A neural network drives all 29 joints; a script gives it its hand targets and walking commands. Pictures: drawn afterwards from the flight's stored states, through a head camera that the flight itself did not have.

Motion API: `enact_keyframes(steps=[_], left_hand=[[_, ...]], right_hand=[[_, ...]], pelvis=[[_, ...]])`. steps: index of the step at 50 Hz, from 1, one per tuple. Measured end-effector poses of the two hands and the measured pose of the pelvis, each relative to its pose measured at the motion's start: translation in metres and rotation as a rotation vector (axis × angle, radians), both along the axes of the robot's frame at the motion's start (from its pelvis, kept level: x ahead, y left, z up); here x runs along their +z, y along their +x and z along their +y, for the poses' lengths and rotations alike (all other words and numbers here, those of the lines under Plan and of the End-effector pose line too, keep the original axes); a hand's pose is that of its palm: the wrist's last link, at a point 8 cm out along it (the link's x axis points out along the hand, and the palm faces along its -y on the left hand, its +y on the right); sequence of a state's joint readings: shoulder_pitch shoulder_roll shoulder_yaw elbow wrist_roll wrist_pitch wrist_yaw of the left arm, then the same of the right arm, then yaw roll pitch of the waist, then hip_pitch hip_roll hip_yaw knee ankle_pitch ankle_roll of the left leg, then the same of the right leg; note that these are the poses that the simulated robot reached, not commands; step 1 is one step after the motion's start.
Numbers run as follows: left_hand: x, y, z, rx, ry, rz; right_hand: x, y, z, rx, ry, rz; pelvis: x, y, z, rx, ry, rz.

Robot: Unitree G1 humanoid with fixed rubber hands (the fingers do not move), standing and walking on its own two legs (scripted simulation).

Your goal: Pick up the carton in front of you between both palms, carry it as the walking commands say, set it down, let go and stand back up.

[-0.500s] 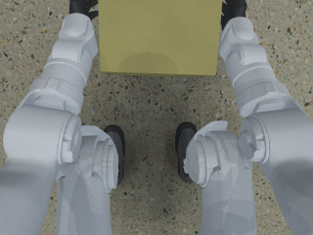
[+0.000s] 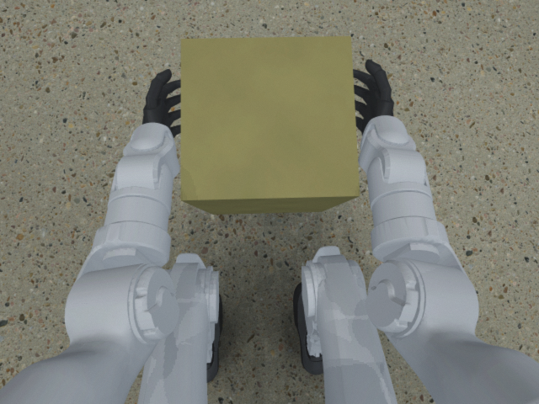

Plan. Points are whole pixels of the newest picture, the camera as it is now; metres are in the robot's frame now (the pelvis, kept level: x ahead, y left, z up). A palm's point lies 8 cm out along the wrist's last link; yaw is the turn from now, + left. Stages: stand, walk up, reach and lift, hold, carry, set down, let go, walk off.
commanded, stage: reach and lift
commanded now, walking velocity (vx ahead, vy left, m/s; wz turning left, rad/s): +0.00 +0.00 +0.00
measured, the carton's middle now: (267, 144) +0.49 -0.02 -0.12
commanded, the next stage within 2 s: none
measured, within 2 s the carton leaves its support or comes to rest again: neither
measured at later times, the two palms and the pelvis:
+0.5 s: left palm (110, 96) +0.47 +0.13 +0.08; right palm (436, 81) +0.46 -0.16 +0.10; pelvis +0.03 +0.00 +0.13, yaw -1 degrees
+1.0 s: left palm out of the picture +0.42 +0.14 +0.25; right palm out of the picture +0.42 -0.15 +0.26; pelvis +0.08 -0.01 +0.27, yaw +0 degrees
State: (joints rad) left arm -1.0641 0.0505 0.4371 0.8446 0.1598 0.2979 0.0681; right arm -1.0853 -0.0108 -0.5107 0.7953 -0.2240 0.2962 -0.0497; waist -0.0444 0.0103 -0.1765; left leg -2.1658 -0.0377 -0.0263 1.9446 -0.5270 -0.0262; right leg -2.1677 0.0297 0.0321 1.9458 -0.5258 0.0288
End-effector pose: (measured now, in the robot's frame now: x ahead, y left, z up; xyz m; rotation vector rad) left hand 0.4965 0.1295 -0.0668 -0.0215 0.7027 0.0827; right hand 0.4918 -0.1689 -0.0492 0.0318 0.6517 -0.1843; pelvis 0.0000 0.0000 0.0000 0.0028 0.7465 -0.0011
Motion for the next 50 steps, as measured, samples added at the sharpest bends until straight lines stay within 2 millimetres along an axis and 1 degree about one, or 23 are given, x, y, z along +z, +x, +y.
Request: enact_keyframes(steps=[4, 5, 7, 12, 14, 16, 20, 24, 28, 33, 35, 37, 39, 43, 46, 50], left_hand=[[0.005, -0.018, -0.001, -0.002, 0.002, 0.041], [0.008, -0.022, 0.0, 0.002, 0.003, 0.042], [0.019, -0.027, 0.004, 0.015, 0.008, 0.019], [0.065, -0.024, 0.016, 0.054, 0.002, -0.048], [0.084, -0.022, 0.018, 0.064, -0.018, -0.057], [0.098, -0.021, 0.019, 0.058, -0.027, -0.043], [0.116, -0.026, 0.013, 0.024, -0.017, 0.029], [0.14, -0.03, 0.006, -0.001, -0.009, 0.02], [0.171, -0.033, 0.004, 0.006, -0.002, -0.015], [0.209, -0.044, 0.002, 0.006, 0.007, -0.009], [0.224, -0.049, 0.003, 0.016, 0.003, -0.016], [0.236, -0.055, 0.004, 0.021, 0.006, -0.002], [0.246, -0.061, 0.006, 0.033, 0.006, 0.014], [0.268, -0.07, 0.012, 0.045, 0.01, 0.007], [0.29, -0.075, 0.015, 0.052, 0.013, -0.02], [0.319, -0.081, 0.015, 0.05, 0.01, -0.03]], right_hand=[[0.005, -0.017, -0.001, -0.005, 0.007, 0.041], [0.008, -0.019, 0.0, -0.007, 0.015, 0.042], [0.019, -0.021, 0.004, -0.001, 0.027, 0.016], [0.065, -0.01, 0.017, 0.023, 0.043, -0.05], [0.085, -0.007, 0.019, 0.023, 0.037, -0.061], [0.101, -0.008, 0.019, 0.02, 0.029, -0.046], [0.121, -0.018, 0.013, 0.017, -0.007, 0.027], [0.144, -0.029, 0.006, -0.01, 0.008, 0.017], [0.17, -0.033, 0.003, -0.024, 0.039, -0.018], [0.198, -0.05, 0.001, -0.027, 0.046, -0.011], [0.211, -0.055, 0.002, -0.035, 0.065, -0.019], [0.222, -0.059, 0.004, -0.029, 0.066, -0.006], [0.234, -0.06, 0.006, -0.011, 0.057, 0.01], [0.263, -0.059, 0.011, 0.015, 0.048, 0.003], [0.287, -0.06, 0.014, 0.029, 0.042, -0.021], [0.313, -0.069, 0.015, 0.023, 0.044, -0.031]], pelvis=[[0.021, -0.002, 0.0, -0.007, 0.002, 0.01], [0.025, -0.002, -0.001, -0.008, 0.004, 0.01], [0.033, -0.002, -0.001, -0.011, 0.008, 0.009], [0.052, 0.0, -0.002, -0.01, 0.008, -0.032], [0.062, 0.003, -0.003, -0.01, 0.006, -0.047], [0.074, 0.007, -0.002, -0.009, 0.002, -0.05], [0.101, 0.019, -0.002, -0.004, -0.004, -0.054], [0.126, 0.032, 0.001, -0.002, -0.011, -0.066], [0.149, 0.042, 0.002, -0.012, -0.006, -0.098], [0.182, 0.053, 0.001, -0.016, 0.002, -0.157], [0.194, 0.057, 0.0, -0.021, 0.003, -0.186], [0.206, 0.061, -0.002, -0.022, 0.004, -0.215], [0.217, 0.063, -0.003, -0.017, 0.006, -0.246], [0.238, 0.069, -0.006, -0.017, 0.005, -0.3], [0.253, 0.075, -0.008, -0.008, 0.005, -0.335], [0.273, 0.081, -0.01, -0.006, 0.004, -0.401]])
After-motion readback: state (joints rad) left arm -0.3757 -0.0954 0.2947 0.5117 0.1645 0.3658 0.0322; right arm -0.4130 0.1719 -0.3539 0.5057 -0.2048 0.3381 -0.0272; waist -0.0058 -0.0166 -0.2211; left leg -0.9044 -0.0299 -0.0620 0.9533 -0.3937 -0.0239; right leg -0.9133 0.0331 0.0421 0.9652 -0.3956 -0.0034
